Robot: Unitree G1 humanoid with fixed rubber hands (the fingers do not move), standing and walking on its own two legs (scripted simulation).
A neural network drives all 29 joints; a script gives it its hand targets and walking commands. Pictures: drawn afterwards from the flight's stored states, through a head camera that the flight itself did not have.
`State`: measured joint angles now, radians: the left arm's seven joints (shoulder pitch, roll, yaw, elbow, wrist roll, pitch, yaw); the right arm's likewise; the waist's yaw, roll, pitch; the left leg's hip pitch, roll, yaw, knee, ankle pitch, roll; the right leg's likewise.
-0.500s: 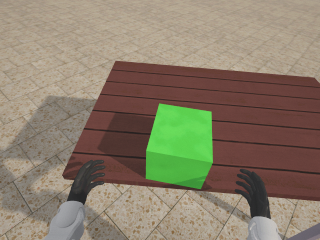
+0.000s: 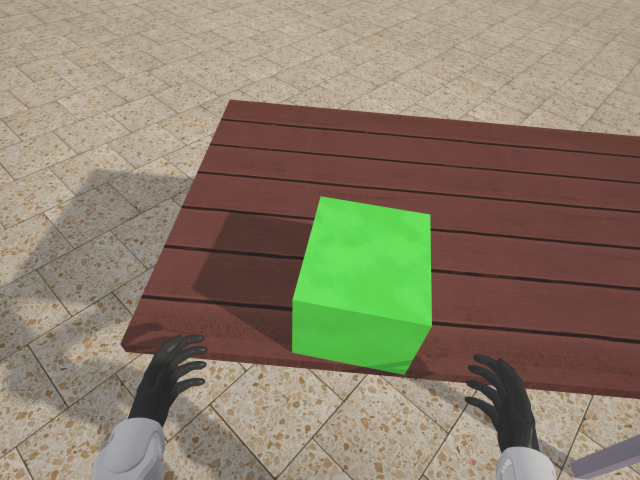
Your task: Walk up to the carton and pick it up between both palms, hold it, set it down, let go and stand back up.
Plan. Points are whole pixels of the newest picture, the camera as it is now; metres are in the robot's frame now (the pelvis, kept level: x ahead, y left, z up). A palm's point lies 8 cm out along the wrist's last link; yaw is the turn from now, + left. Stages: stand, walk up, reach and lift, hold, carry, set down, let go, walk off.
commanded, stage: set down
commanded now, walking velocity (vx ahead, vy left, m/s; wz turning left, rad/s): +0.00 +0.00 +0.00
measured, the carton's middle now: (361, 283) +0.39 -0.04 -0.01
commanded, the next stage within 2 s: let go in 1.38 s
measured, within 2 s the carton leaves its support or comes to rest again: neither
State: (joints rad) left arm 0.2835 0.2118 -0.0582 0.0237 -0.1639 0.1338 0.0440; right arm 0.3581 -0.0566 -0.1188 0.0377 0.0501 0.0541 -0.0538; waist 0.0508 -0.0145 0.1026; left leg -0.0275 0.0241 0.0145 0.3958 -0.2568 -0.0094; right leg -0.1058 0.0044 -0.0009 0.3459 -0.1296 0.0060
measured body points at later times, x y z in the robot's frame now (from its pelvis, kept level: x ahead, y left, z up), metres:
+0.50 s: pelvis +0.01 +0.00 +0.00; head +0.01 +0.02 +0.45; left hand +0.19 +0.22 -0.04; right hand +0.19 -0.21 -0.04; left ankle -0.02 +0.12 -0.74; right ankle +0.05 -0.12 -0.74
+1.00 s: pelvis +0.01 +0.00 +0.00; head +0.02 +0.02 +0.45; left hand +0.18 +0.23 -0.07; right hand +0.19 -0.21 -0.07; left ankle -0.02 +0.12 -0.74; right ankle +0.05 -0.12 -0.74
